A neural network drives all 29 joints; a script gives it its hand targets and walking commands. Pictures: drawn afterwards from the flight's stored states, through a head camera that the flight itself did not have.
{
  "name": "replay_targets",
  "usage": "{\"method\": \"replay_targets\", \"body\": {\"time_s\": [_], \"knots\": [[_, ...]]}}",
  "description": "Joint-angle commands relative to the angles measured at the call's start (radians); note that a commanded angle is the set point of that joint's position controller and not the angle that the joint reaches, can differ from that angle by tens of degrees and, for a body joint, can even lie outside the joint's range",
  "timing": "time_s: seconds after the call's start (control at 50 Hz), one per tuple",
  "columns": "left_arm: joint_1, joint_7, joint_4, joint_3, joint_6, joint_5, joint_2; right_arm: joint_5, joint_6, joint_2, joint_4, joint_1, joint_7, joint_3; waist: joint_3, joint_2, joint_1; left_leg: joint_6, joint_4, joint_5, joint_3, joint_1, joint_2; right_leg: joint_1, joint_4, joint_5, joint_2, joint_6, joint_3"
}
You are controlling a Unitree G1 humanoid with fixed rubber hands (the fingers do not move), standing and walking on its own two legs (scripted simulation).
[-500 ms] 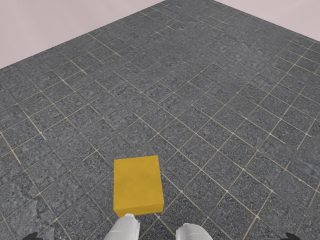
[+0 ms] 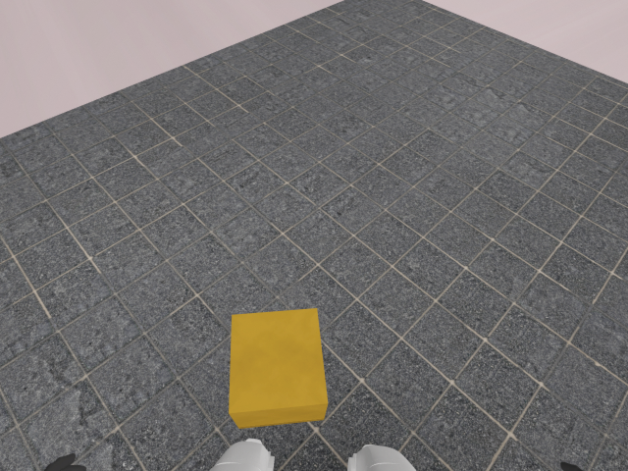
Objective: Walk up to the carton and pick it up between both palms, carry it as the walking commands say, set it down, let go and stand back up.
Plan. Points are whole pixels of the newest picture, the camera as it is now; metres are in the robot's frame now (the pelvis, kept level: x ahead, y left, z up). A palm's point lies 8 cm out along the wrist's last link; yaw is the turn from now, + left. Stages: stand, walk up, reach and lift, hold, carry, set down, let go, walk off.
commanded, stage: walk up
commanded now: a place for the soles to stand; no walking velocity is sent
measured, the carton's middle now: (278, 368) +0.44 +0.08 -0.63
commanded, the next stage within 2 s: none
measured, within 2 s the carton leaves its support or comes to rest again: neither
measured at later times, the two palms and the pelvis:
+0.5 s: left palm out of the picture +0.08 +0.32 -0.08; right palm out of the picture +0.07 -0.35 -0.08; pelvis -0.01 -0.01 +0.00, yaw +1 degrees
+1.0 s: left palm out of the picture +0.06 +0.33 -0.08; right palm out of the picture +0.06 -0.34 -0.07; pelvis -0.02 +0.00 +0.01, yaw +3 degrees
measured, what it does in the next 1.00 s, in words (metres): steps on the spot: left foot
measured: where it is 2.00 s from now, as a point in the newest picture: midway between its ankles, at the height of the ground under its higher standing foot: outside the picture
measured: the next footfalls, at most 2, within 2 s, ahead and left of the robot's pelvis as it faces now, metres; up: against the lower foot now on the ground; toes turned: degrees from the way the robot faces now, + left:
left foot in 0.62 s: +0.02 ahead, +0.20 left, +0.00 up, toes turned +6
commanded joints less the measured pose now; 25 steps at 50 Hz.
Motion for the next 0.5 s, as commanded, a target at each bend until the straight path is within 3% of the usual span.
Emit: {"method": "replay_targets", "body": {"time_s": [0.0, 0.02, 0.04, 0.06, 0.08, 0.1, 0.12, 0.14, 0.16, 0.18, 0.2, 0.22, 0.24, 0.26, 0.28, 0.3, 0.32, 0.34, 0.36, 0.38, 0.4, 0.42, 0.44, 0.46, 0.48], "knots": [[-0.083, -0.003, -0.102, 0.07, -0.013, 0.002, 0.168, -0.023, -0.055, -0.265, -0.044, 0.085, -0.017, -0.073, -0.185, 0.122, 0.0, 0.124, -0.285, 0.363, -0.391, 0.208, 0.189, -0.061, 0.056, 0.189, -0.052, -0.02, 0.044], [-0.091, 0.006, -0.107, 0.065, -0.003, -0.004, 0.163, -0.023, -0.05, -0.29, -0.052, 0.06, -0.012, -0.071, -0.168, 0.181, -0.011, 0.229, -0.335, 0.432, -0.613, 0.208, 0.265, -0.143, 0.076, -0.159, 0.024, 0.0, 0.11], [-0.105, 0.01, -0.106, 0.068, -0.003, -0.012, 0.187, -0.012, -0.047, -0.3, -0.054, 0.038, -0.013, -0.073, -0.182, 0.205, -0.025, 0.278, -0.34, 0.433, -0.646, 0.189, 0.296, -0.11, 0.119, -0.255, 0.043, -0.003, 0.15], [-0.086, 0.015, -0.097, 0.071, -0.01, -0.008, 0.189, -0.014, -0.045, -0.26, -0.05, 0.001, -0.016, -0.06, -0.117, 0.206, -0.014, 0.273, -0.334, 0.495, -0.593, 0.167, 0.275, -0.099, 0.079, -0.239, 0.038, 0.0, 0.128], [-0.065, 0.016, -0.081, 0.067, -0.016, -0.007, 0.187, -0.013, -0.033, -0.253, -0.064, -0.029, -0.019, -0.053, -0.086, 0.154, -0.001, 0.232, -0.315, 0.466, -0.564, 0.098, 0.235, -0.064, -0.024, -0.112, 0.034, -0.007, 0.108], [-0.024, 0.014, -0.077, 0.076, -0.024, 0.002, 0.174, -0.009, -0.024, -0.229, -0.081, -0.063, -0.016, -0.047, -0.118, 0.144, 0.025, 0.191, -0.263, 0.463, -0.455, 0.049, 0.179, 0.053, -0.17, 0.022, 0.039, -0.015, 0.088], [0.011, 0.013, -0.052, 0.07, -0.033, 0.009, 0.174, -0.002, -0.015, -0.204, -0.081, -0.077, -0.016, -0.033, -0.127, 0.124, 0.045, 0.146, -0.201, 0.481, -0.364, -0.046, 0.144, 0.135, -0.287, 0.063, 0.005, -0.047, 0.138], [0.027, 0.014, -0.056, 0.082, -0.039, 0.019, 0.232, -0.001, -0.016, -0.172, -0.09, -0.077, -0.013, -0.03, -0.106, 0.016, 0.054, 0.087, -0.108, 0.374, -0.241, -0.162, 0.07, 0.202, -0.361, 0.068, -0.098, -0.082, 0.229], [0.043, 0.016, -0.051, 0.088, -0.044, 0.014, 0.28, 0.008, -0.013, -0.15, -0.091, -0.08, -0.018, -0.03, -0.098, -0.135, 0.073, 0.036, 0.091, 0.238, -0.026, -0.179, -0.036, 0.215, -0.481, 0.148, -0.269, -0.173, 0.374], [-0.018, 0.009, -0.07, 0.083, -0.042, 0.014, 0.268, 0.01, -0.004, -0.177, -0.08, -0.066, -0.025, -0.043, -0.104, -0.148, 0.05, 0.024, 0.22, -0.085, 0.055, -0.171, -0.041, 0.166, -0.515, 0.233, -0.386, -0.253, 0.418], [-0.074, 0.007, -0.087, 0.091, -0.037, 0.018, 0.27, 0.002, -0.002, -0.198, -0.08, -0.042, -0.023, -0.054, -0.057, -0.163, 0.036, 0.014, 0.258, -0.155, 0.074, -0.138, 0.021, 0.085, -0.495, 0.271, -0.398, -0.257, 0.358], [-0.089, 0.007, -0.068, 0.083, -0.038, 0.016, 0.261, 0.013, -0.009, -0.194, -0.055, -0.008, -0.016, -0.053, -0.017, -0.111, 0.005, 0.013, 0.225, -0.133, 0.077, -0.089, 0.036, 0.031, -0.468, 0.294, -0.367, -0.252, 0.349], [-0.116, 0.005, -0.082, 0.083, -0.028, 0.014, 0.267, 0.025, -0.02, -0.183, -0.057, 0.039, -0.01, -0.043, -0.018, -0.171, -0.027, 0.023, 0.004, -0.117, 0.099, -0.047, 0.053, 0.088, -0.368, 0.35, -0.283, -0.185, 0.218], [-0.112, 0.003, -0.077, 0.081, -0.022, 0.011, 0.249, 0.015, -0.038, -0.154, -0.038, 0.062, -0.008, -0.036, -0.031, -0.176, -0.023, 0.018, -0.189, 0.057, 0.112, 0.024, 0.025, 0.118, -0.269, 0.43, -0.21, -0.122, 0.124], [-0.07, -0.001, -0.077, 0.071, -0.014, 0.005, 0.204, 0.0, -0.048, -0.171, -0.017, 0.097, -0.013, -0.051, -0.119, -0.068, -0.009, 0.017, -0.292, 0.15, 0.028, 0.123, 0.012, 0.139, -0.091, 0.447, -0.168, -0.078, 0.078], [-0.066, 0.002, -0.104, 0.061, -0.016, -0.011, 0.161, -0.032, -0.055, -0.245, -0.043, 0.065, -0.015, -0.065, -0.179, 0.173, 0.0, 0.104, -0.278, 0.481, -0.304, 0.226, 0.14, -0.022, 0.1, 0.387, -0.078, -0.016, 0.03], [-0.058, 0.007, -0.112, 0.064, -0.01, -0.015, 0.163, -0.017, -0.052, -0.267, -0.071, 0.036, -0.014, -0.066, -0.189, 0.161, 0.017, 0.226, -0.28, 0.623, -0.514, 0.252, 0.253, -0.096, 0.082, -0.033, 0.015, 0.006, 0.083], [-0.088, 0.014, -0.098, 0.062, -0.004, -0.017, 0.175, -0.018, -0.046, -0.306, -0.059, 0.02, -0.016, -0.073, -0.14, 0.169, -0.001, 0.278, -0.322, 0.591, -0.578, 0.106, 0.301, -0.056, 0.101, -0.269, 0.039, -0.005, 0.121], [-0.098, 0.014, -0.102, 0.068, -0.004, -0.011, 0.176, -0.019, -0.042, -0.289, -0.069, -0.017, -0.017, -0.07, -0.084, 0.167, -0.002, 0.281, -0.34, 0.444, -0.556, 0.024, 0.273, -0.015, 0.077, -0.227, 0.036, -0.013, 0.115], [-0.071, 0.012, -0.087, 0.072, -0.007, -0.006, 0.172, -0.015, -0.037, -0.257, -0.095, -0.069, -0.02, -0.052, -0.089, 0.121, 0.016, 0.258, -0.329, 0.408, -0.537, 0.02, 0.261, -0.006, 0.024, -0.144, 0.046, -0.016, 0.097], [-0.029, 0.013, -0.051, 0.072, -0.01, 0.003, 0.171, -0.008, -0.028, -0.24, -0.08, -0.104, -0.021, -0.048, -0.054, 0.15, 0.036, 0.196, -0.317, 0.336, -0.446, -0.091, 0.21, 0.095, -0.129, 0.001, 0.017, -0.019, 0.07], [0.017, 0.01, -0.067, 0.073, -0.016, 0.02, 0.188, -0.001, -0.016, -0.214, -0.095, -0.106, -0.018, -0.039, -0.061, 0.086, 0.047, 0.158, -0.254, 0.283, -0.403, -0.153, 0.159, 0.144, -0.243, 0.024, -0.016, -0.04, 0.132], [0.036, 0.007, -0.047, 0.088, -0.03, 0.023, 0.222, 0.004, -0.013, -0.164, -0.089, -0.102, -0.016, -0.025, -0.071, -0.03, 0.066, 0.079, -0.088, 0.234, -0.219, -0.211, 0.06, 0.194, -0.427, -0.077, -0.119, -0.074, 0.282], [0.0, 0.008, -0.065, 0.095, -0.034, 0.025, 0.286, 0.011, -0.006, -0.152, -0.089, -0.087, -0.02, -0.032, -0.037, -0.18, 0.048, 0.029, 0.12, 0.054, 0.012, -0.216, -0.075, 0.148, -0.569, -0.01, -0.313, -0.17, 0.445], [-0.024, 0.004, -0.076, 0.098, -0.037, 0.02, 0.284, 0.0, -0.001, -0.185, -0.082, -0.066, -0.029, -0.053, -0.03, -0.15, 0.04, 0.01, 0.231, -0.166, 0.047, -0.189, -0.021, 0.114, -0.556, 0.142, -0.425, -0.242, 0.482]]}}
